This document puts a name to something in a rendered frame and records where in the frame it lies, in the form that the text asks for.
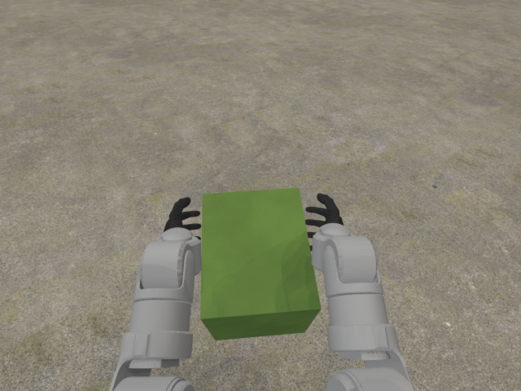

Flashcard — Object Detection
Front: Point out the robot right forearm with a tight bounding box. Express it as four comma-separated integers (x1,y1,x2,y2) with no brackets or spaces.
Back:
311,223,415,391

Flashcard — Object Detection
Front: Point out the left robot hand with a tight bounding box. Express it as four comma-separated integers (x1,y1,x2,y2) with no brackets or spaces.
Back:
164,197,201,240

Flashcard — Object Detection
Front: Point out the right robot hand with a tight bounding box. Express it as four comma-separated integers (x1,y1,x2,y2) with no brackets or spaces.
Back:
305,193,344,251

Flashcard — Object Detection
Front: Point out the right robot upper arm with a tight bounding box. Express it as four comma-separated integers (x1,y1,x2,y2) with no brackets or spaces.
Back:
326,367,414,391

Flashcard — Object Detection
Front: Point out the robot left forearm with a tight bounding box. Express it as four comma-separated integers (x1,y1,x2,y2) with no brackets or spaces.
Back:
109,227,202,391

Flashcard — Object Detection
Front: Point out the carton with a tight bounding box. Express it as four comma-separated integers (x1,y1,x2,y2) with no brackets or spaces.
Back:
200,187,321,340

